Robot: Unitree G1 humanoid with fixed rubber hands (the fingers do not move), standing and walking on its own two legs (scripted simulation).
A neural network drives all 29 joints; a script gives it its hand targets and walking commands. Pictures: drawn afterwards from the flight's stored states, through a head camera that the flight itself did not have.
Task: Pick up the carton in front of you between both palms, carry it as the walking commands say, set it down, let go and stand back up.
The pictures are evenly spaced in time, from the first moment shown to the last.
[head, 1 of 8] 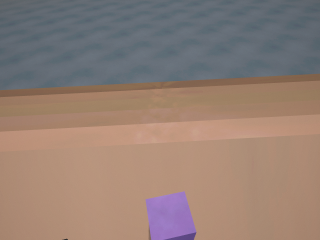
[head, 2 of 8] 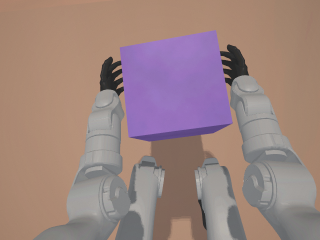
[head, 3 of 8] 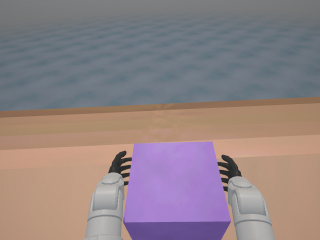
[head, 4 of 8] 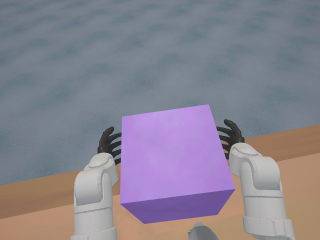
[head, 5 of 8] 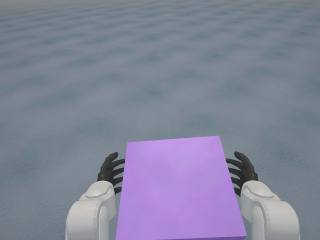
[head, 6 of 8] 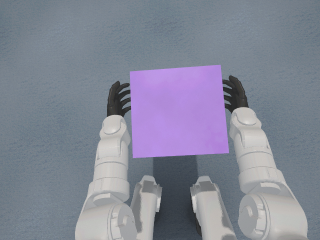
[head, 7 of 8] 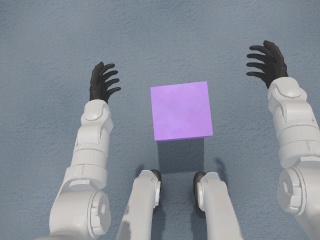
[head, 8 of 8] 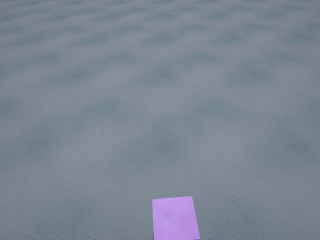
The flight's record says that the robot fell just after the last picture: no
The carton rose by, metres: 0.68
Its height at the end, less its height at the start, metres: -0.61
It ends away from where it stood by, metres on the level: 3.83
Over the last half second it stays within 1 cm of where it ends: yes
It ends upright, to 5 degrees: yes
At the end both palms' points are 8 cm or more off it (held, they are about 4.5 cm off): yes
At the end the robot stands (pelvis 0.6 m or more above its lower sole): yes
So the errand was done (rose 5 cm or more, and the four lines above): yes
